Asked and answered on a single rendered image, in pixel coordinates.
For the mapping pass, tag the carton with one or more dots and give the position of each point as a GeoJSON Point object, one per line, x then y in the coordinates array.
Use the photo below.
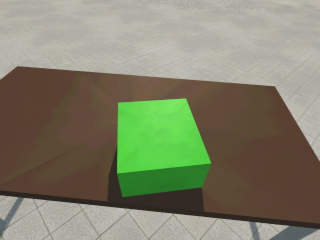
{"type": "Point", "coordinates": [159, 148]}

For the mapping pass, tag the table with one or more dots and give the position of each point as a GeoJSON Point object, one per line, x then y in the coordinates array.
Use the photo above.
{"type": "Point", "coordinates": [59, 142]}

